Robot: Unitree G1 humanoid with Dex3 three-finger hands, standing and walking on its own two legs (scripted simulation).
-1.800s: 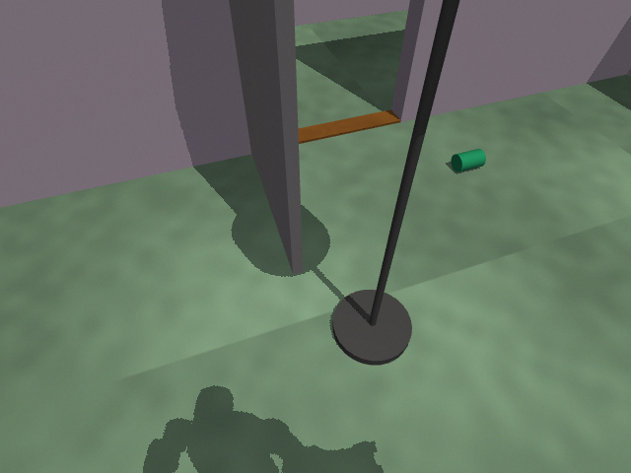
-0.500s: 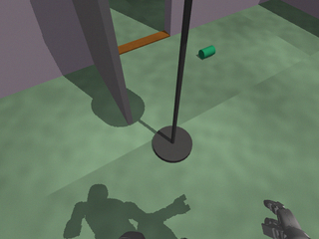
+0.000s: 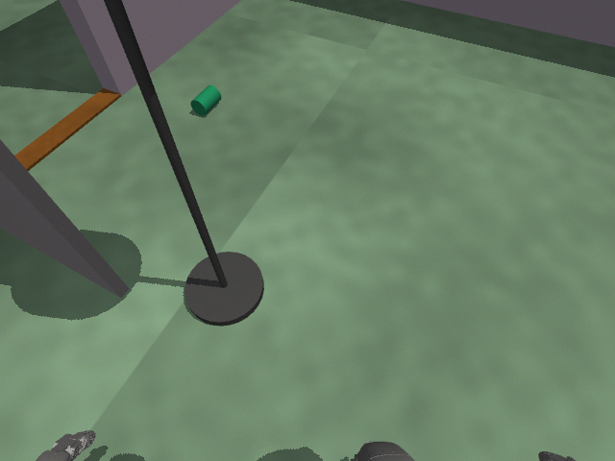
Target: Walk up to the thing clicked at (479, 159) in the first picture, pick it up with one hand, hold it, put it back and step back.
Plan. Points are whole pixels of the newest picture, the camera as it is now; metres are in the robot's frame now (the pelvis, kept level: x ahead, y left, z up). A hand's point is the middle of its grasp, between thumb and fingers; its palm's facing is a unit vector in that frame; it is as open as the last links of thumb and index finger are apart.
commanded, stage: walk up
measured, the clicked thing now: (206, 100) +1.76 +0.39 -0.73
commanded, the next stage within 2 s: stand in 1.82 s
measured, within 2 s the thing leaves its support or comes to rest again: neither
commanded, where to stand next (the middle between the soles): +0.09 -0.02 m, yaw -39 degrees
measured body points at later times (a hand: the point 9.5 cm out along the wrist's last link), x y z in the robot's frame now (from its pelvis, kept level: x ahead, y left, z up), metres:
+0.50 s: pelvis +0.04 +0.01 -0.02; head +0.09 +0.01 +0.42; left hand +0.26 +0.26 -0.14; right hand +0.02 -0.31 -0.11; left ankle +0.13 +0.10 -0.74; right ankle -0.02 -0.11 -0.68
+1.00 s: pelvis +0.03 +0.00 -0.03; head +0.06 -0.03 +0.41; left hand +0.26 +0.23 -0.13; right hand -0.06 -0.32 -0.15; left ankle +0.12 +0.11 -0.74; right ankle -0.02 -0.12 -0.74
